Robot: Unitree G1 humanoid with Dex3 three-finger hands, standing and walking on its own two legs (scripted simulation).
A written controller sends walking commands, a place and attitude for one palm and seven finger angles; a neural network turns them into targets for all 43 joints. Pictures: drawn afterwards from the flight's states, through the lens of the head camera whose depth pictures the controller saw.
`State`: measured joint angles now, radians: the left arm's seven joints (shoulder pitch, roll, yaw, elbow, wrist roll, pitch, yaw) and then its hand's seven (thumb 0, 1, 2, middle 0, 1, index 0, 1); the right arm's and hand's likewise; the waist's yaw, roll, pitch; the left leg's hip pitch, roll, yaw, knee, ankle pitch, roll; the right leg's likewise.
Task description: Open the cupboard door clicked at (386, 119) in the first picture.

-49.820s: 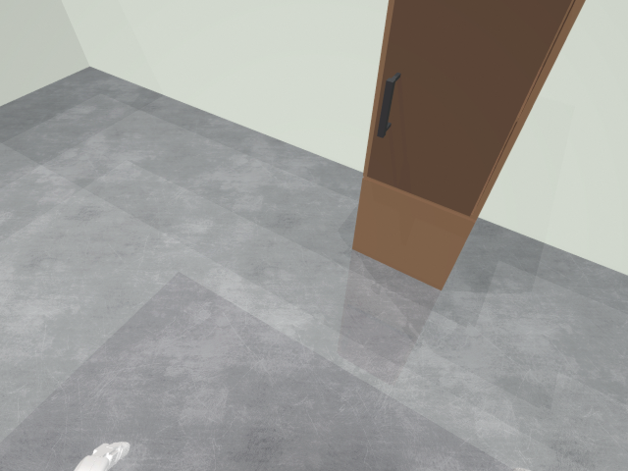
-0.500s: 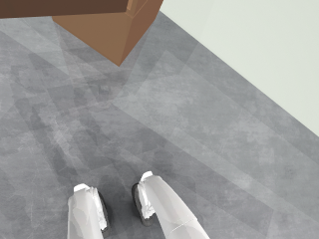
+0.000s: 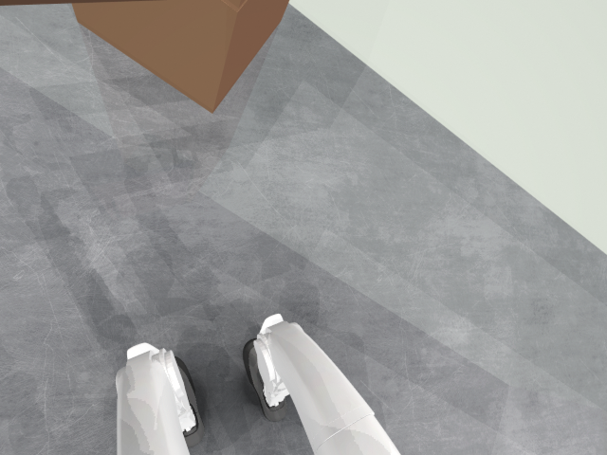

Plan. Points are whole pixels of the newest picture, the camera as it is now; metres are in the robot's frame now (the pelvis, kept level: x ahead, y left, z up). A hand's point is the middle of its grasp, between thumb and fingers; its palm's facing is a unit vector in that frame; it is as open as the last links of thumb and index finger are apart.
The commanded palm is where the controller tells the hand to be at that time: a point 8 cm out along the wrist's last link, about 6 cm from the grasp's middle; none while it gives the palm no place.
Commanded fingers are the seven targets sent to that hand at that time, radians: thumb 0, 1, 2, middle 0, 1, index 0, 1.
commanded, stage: move the hooked fingers beside the handle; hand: left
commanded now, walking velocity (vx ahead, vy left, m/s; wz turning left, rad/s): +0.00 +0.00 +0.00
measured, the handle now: out of the picture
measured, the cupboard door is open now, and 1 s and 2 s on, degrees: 49 49 49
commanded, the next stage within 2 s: slide the fingers in behind the handle in 0.68 s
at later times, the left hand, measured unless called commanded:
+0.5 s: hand out of the picture +0.65 +0.28 +0.08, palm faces +0.17 -0.98 -0.02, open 13.9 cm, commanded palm +0.68 +0.23 +0.08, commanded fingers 0.00 -0.50 0.30 -0.30 -1.20 -0.30 -1.20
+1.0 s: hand out of the picture +0.67 +0.26 +0.08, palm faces +0.13 -0.99 +0.01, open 14.0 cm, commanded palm +0.69 +0.21 +0.08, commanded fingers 0.00 -0.50 0.30 -0.30 -1.20 -0.30 -1.20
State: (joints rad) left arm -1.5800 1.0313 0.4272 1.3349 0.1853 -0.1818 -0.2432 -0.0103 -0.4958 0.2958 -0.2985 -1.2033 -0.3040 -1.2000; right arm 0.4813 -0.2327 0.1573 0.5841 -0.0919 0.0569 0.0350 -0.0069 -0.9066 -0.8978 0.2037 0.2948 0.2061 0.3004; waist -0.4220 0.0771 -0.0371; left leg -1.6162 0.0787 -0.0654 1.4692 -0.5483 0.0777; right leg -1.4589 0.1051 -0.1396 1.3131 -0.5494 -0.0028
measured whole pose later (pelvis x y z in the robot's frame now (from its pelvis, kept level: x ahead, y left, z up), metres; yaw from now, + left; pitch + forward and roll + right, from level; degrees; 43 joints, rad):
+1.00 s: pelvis +0.01 +0.00 +0.00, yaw +0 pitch +40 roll -14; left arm -1.61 1.01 0.40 1.32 0.18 -0.12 -0.25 -0.01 -0.50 0.30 -0.30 -1.20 -0.30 -1.20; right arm 0.52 -0.24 0.15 0.58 -0.10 0.02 0.04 -0.01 -0.91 -0.90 0.20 0.29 0.21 0.30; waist -0.43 0.09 -0.05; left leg -1.62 0.08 -0.08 1.46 -0.56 0.07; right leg -1.46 0.11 -0.15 1.30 -0.56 -0.01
